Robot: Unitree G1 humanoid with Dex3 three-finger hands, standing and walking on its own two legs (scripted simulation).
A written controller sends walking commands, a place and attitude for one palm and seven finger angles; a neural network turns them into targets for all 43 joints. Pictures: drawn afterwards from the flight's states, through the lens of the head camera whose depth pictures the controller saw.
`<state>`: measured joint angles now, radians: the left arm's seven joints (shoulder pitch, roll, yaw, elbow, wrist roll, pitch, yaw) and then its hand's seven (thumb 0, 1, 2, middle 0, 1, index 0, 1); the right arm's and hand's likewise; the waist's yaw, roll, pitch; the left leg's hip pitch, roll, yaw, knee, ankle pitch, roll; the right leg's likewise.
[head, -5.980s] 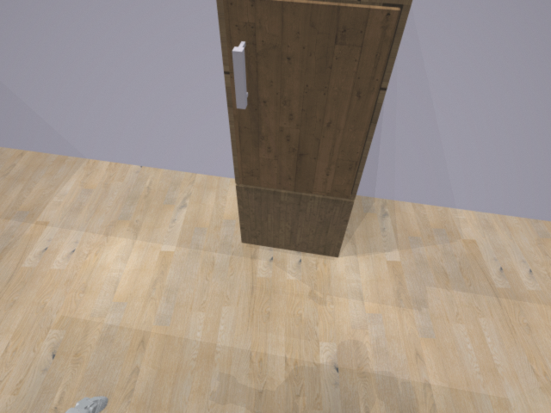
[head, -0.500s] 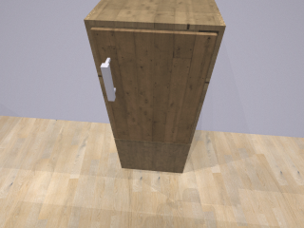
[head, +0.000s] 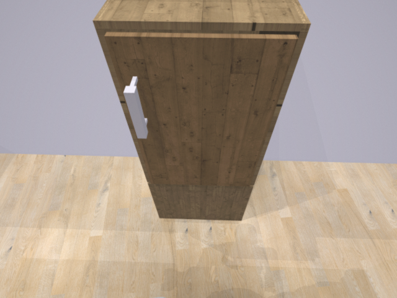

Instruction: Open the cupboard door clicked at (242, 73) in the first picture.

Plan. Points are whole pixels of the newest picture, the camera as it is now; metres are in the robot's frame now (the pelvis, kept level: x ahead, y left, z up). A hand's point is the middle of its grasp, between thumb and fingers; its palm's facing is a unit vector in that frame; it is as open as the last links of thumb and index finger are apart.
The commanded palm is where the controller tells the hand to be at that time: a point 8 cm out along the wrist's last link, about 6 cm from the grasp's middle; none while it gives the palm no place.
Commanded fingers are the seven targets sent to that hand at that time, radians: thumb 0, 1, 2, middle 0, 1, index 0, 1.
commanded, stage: come to a stop and stand still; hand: left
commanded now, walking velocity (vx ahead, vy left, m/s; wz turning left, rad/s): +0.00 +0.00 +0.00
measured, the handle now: (138, 108) +0.52 +0.18 +0.06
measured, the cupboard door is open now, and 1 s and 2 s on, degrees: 0 0 0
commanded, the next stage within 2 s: look again from close up in 0.58 s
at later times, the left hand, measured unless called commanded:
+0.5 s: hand out of the picture -0.01 +0.20 -0.16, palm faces +0.04 -0.97 -0.22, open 7.4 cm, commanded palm none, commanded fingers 0.00 0.90 0.90 -0.20 -0.30 -0.20 -0.30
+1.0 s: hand out of the picture -0.02 +0.19 -0.17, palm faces +0.05 -0.98 -0.18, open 7.4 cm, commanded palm none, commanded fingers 0.00 0.90 0.90 -0.20 -0.30 -0.20 -0.30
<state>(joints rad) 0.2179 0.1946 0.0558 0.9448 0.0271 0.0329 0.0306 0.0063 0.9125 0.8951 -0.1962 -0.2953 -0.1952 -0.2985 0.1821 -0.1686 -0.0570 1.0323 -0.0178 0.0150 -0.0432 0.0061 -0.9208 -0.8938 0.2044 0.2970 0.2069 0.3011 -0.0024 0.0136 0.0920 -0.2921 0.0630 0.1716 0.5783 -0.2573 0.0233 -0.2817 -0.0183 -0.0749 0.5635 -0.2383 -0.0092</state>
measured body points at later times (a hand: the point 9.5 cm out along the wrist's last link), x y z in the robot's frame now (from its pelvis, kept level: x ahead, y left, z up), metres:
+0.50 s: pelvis -0.04 +0.01 +0.01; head -0.05 +0.01 +0.46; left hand -0.01 +0.25 -0.14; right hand +0.00 -0.22 -0.15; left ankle -0.01 +0.10 -0.73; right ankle +0.02 -0.10 -0.73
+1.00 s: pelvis -0.02 +0.02 +0.01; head -0.01 +0.03 +0.46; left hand -0.02 +0.24 -0.15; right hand +0.00 -0.20 -0.15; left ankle -0.01 +0.10 -0.73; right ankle +0.03 -0.10 -0.73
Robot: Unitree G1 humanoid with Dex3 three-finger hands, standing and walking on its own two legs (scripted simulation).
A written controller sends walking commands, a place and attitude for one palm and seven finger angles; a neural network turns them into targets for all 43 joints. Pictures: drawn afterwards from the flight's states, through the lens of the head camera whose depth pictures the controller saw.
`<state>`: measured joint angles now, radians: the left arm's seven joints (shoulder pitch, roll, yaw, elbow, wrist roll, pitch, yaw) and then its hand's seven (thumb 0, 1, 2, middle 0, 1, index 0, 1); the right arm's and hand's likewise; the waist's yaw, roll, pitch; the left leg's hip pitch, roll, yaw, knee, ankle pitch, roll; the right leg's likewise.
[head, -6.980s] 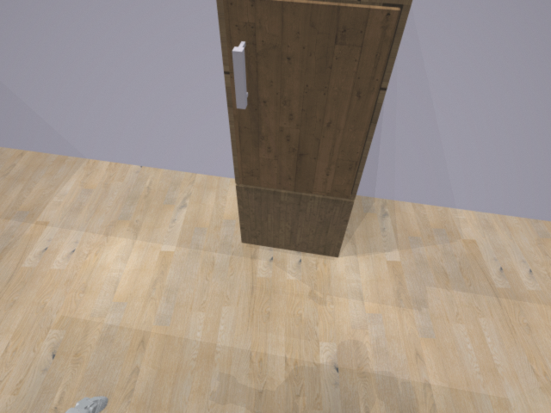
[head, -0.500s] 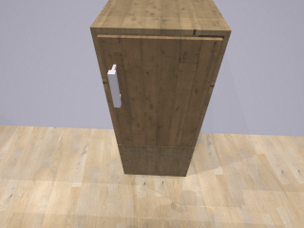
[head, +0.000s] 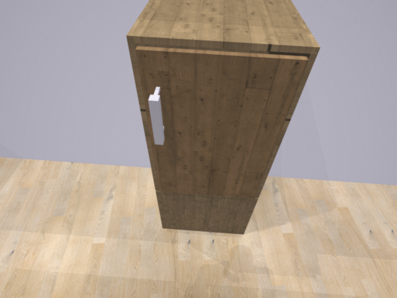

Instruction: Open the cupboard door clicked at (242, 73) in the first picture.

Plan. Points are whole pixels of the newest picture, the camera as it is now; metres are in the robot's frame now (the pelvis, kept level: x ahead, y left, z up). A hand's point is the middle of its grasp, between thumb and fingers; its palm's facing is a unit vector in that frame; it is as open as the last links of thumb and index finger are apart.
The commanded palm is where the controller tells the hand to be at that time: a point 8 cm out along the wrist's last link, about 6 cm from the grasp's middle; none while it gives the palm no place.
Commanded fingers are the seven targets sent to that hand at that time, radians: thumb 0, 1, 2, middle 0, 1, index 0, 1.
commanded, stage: look again from close up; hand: left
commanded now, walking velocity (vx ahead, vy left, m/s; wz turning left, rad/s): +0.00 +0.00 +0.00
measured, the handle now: (158, 116) +0.54 +0.15 +0.05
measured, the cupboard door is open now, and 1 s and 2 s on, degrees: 0 0 0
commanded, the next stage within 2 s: raise the hand with hooked fingers in 0.16 s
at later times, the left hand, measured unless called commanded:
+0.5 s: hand (122, 230) +0.24 +0.17 +0.01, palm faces +0.14 -0.99 -0.03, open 7.7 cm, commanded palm +0.15 +0.23 -0.05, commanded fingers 0.00 0.60 0.77 -0.22 -0.50 -0.22 -0.50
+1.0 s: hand (105, 240) +0.23 +0.20 -0.01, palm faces -0.01 -1.00 -0.05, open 10.5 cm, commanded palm +0.19 +0.26 +0.00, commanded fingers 0.00 0.01 0.52 -0.26 -0.87 -0.26 -0.87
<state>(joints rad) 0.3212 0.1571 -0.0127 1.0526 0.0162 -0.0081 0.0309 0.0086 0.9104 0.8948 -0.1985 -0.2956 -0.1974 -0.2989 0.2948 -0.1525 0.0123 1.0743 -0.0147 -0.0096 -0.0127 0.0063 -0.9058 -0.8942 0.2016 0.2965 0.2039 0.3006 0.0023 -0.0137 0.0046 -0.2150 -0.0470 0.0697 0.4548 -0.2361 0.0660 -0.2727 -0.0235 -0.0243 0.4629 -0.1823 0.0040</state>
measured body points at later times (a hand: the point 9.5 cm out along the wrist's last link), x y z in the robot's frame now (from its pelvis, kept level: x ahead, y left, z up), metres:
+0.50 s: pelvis +0.04 -0.01 -0.03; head +0.05 -0.02 +0.42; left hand +0.23 +0.23 +0.01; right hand +0.19 -0.26 -0.11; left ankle +0.01 +0.08 -0.74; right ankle +0.04 -0.12 -0.74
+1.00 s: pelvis +0.01 -0.04 -0.06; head +0.07 -0.04 +0.38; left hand +0.22 +0.26 +0.00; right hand +0.19 -0.27 -0.15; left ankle +0.01 +0.07 -0.74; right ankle +0.04 -0.12 -0.74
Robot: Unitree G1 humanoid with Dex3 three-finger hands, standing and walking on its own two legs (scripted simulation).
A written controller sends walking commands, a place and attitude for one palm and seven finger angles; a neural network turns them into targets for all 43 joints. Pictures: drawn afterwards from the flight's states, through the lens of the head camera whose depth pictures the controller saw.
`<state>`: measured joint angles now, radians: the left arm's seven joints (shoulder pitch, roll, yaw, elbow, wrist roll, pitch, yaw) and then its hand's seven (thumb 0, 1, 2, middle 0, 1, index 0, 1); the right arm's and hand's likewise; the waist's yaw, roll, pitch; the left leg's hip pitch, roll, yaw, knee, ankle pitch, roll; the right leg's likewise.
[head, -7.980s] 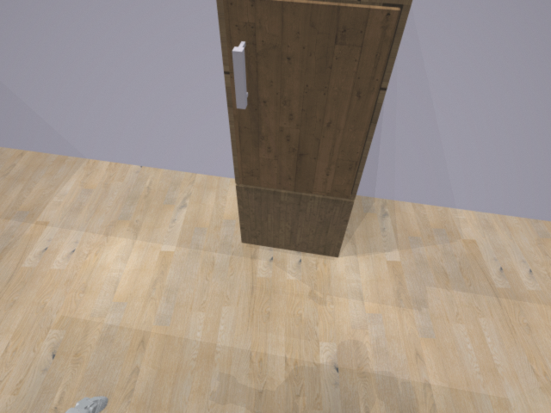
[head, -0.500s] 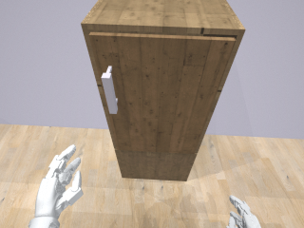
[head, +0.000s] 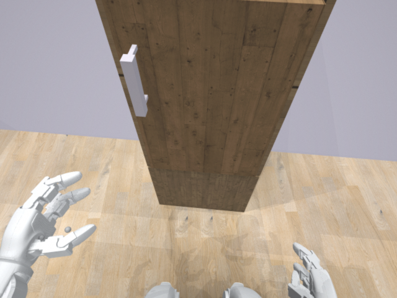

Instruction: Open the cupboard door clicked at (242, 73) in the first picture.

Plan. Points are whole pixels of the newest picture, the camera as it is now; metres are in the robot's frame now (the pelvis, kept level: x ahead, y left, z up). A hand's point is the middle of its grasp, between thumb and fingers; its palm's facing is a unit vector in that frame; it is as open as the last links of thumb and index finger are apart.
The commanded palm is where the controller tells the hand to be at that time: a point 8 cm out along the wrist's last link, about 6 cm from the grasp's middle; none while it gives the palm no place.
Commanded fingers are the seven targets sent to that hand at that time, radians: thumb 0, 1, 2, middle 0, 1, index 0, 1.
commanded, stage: raise the hand with hooked fingers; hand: left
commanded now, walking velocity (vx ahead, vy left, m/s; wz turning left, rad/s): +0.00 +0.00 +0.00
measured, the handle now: (137, 82) +0.54 +0.17 +0.12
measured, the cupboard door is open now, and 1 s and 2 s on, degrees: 0 0 0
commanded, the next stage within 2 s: move the hooked fingers beside the handle in 1.36 s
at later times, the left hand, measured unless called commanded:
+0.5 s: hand (31, 199) +0.26 +0.29 +0.10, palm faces -0.01 -1.00 -0.04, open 13.4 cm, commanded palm +0.23 +0.34 +0.11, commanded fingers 0.00 -0.50 0.30 -0.30 -1.20 -0.30 -1.20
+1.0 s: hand (14, 158) +0.31 +0.32 +0.14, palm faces -0.02 -1.00 -0.02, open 14.0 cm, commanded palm +0.28 +0.36 +0.14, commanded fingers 0.00 -0.50 0.30 -0.30 -1.20 -0.30 -1.20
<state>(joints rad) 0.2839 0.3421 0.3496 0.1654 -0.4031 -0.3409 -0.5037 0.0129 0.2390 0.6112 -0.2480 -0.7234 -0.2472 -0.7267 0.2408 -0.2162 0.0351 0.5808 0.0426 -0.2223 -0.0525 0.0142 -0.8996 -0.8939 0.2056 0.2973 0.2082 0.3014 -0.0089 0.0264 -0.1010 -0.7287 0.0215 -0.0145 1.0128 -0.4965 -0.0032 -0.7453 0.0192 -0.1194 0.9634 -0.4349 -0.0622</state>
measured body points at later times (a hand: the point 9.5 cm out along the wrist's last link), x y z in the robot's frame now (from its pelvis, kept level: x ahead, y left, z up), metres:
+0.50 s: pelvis +0.00 +0.04 +0.02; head +0.03 +0.06 +0.47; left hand +0.26 +0.35 +0.10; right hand +0.18 -0.20 -0.03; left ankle +0.00 +0.12 -0.68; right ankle +0.03 -0.08 -0.68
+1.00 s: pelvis +0.01 +0.05 +0.04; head +0.04 +0.05 +0.49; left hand +0.31 +0.38 +0.14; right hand +0.17 -0.20 -0.04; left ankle +0.00 +0.12 -0.68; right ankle +0.03 -0.08 -0.68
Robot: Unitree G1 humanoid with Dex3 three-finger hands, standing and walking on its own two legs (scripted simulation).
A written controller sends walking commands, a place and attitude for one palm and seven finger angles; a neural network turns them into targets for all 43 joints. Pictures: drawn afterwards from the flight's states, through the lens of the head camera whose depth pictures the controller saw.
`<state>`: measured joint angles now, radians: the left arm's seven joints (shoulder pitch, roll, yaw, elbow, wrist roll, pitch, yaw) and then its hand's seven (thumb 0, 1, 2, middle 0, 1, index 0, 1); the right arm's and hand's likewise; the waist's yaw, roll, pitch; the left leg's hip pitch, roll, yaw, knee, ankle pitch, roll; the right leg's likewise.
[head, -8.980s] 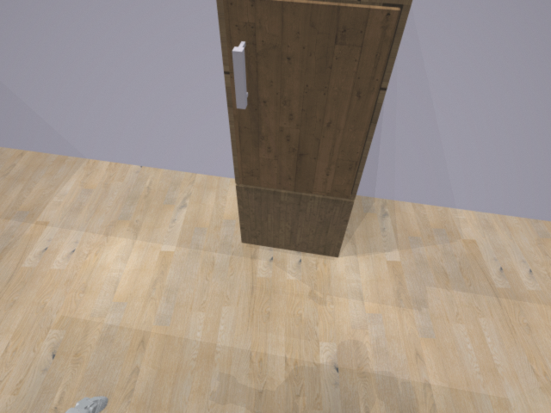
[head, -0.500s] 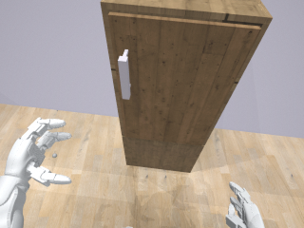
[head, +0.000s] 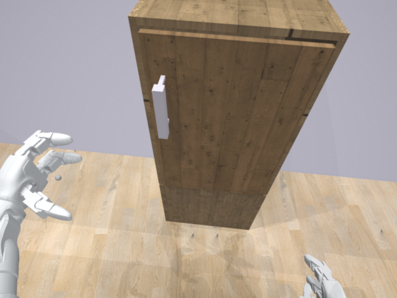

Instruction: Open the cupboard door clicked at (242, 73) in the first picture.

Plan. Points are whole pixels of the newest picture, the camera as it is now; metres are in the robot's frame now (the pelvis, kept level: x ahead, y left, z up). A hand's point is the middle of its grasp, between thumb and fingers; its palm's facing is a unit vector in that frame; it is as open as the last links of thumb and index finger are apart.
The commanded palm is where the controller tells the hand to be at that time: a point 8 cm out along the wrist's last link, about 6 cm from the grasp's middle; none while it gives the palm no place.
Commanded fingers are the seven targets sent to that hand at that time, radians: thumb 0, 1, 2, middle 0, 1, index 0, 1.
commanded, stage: raise the hand with hooked fingers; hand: left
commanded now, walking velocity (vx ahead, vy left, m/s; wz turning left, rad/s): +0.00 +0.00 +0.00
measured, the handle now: (163, 108) +0.52 +0.13 +0.08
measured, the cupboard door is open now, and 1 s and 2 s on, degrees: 0 0 0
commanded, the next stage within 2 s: move the hooked fingers beside the handle in 0.36 s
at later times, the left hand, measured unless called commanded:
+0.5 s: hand (71, 184) +0.28 +0.25 +0.10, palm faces +0.01 -1.00 -0.03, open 14.0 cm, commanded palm +0.26 +0.30 +0.10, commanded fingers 0.00 -0.50 0.30 -0.30 -1.20 -0.30 -1.20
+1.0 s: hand (93, 157) +0.35 +0.24 +0.10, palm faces -0.02 -1.00 +0.00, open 14.0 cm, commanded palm +0.32 +0.28 +0.09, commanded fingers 0.00 -0.50 0.30 -0.30 -1.20 -0.30 -1.20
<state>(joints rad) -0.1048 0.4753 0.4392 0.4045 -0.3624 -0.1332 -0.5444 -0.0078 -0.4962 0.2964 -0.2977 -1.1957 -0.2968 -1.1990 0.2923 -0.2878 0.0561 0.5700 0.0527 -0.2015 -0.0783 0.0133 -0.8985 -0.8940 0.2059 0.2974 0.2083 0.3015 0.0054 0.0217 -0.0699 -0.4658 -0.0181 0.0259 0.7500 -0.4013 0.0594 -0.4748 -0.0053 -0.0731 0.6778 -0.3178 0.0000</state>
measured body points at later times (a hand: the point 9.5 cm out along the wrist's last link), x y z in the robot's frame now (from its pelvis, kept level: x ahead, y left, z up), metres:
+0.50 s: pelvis -0.01 -0.02 +0.00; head +0.02 -0.03 +0.45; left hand +0.28 +0.31 +0.10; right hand +0.16 -0.27 -0.08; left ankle -0.01 +0.07 -0.72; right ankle +0.01 -0.13 -0.72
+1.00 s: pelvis -0.01 -0.02 +0.00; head +0.04 -0.02 +0.45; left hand +0.34 +0.29 +0.10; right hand +0.11 -0.29 -0.09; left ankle -0.01 +0.07 -0.72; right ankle +0.01 -0.13 -0.72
